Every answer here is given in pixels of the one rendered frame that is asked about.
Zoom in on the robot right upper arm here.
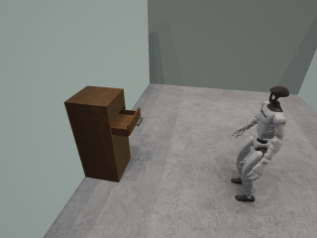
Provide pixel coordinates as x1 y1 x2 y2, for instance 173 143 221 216
256 101 269 121

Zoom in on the humanoid robot head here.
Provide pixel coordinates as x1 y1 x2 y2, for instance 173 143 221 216
267 86 289 113

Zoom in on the right robot hand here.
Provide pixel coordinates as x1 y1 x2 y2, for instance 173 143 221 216
231 127 246 138

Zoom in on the drawer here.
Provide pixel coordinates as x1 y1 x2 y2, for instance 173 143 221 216
110 107 141 137

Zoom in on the robot left upper arm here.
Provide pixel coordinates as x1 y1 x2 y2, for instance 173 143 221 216
271 113 286 145

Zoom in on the robot right forearm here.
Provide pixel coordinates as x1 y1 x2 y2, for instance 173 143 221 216
243 116 259 130

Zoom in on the right robot shin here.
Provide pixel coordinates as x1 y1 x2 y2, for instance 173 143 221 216
236 162 243 178

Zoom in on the robot left forearm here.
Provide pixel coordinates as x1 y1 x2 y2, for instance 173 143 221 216
259 140 282 167

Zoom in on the handle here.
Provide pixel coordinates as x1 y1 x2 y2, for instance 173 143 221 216
133 117 144 126

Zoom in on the cabinet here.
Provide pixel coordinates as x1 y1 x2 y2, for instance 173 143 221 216
64 85 131 182

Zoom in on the left robot hand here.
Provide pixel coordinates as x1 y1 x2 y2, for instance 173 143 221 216
247 163 265 180

